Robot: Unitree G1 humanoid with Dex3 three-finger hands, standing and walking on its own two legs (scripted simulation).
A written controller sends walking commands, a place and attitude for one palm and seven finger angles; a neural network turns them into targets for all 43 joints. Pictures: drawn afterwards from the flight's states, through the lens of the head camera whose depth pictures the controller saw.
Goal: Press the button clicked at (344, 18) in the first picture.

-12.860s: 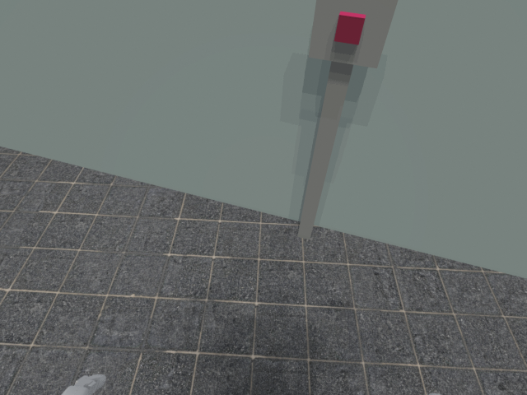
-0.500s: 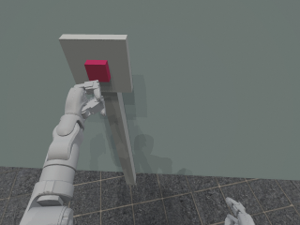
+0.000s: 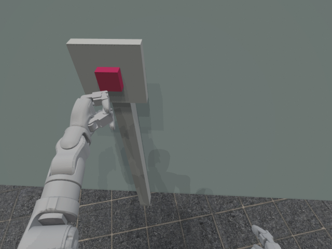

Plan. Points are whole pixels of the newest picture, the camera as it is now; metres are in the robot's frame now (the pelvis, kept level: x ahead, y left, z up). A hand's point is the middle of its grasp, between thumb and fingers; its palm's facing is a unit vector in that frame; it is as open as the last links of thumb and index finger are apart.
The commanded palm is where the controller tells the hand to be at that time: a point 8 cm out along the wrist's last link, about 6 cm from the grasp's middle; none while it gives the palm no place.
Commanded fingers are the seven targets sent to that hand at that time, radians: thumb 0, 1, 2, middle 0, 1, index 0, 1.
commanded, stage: aim a knuckle at the button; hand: left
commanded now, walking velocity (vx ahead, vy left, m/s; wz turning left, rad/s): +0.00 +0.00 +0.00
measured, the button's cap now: (110, 78) +0.49 +0.18 +0.18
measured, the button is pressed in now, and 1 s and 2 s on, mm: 0 7 6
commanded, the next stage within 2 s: press the button with the knuckle in 0.10 s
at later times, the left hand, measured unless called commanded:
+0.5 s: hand (117, 107) +0.40 +0.14 +0.15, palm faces +0.01 -1.00 -0.01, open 3.1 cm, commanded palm +0.38 +0.20 +0.15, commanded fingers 0.00 0.90 0.90 -1.30 -1.50 -1.30 -1.50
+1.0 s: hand (118, 100) +0.44 +0.15 +0.15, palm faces +0.01 -1.00 -0.02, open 2.9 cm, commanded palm +0.42 +0.20 +0.15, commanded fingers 0.00 0.90 0.90 -1.30 -1.50 -1.30 -1.50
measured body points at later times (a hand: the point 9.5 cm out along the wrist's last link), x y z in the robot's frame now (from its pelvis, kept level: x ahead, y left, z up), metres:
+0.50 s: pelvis +0.00 +0.00 +0.00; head +0.00 -0.02 +0.45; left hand +0.40 +0.20 +0.16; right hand +0.14 -0.24 -0.10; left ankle +0.00 +0.12 -0.74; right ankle -0.01 -0.11 -0.74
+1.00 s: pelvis +0.00 +0.00 +0.00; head +0.02 -0.01 +0.45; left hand +0.43 +0.20 +0.15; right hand +0.08 -0.25 -0.12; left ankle +0.00 +0.12 -0.74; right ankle -0.01 -0.11 -0.74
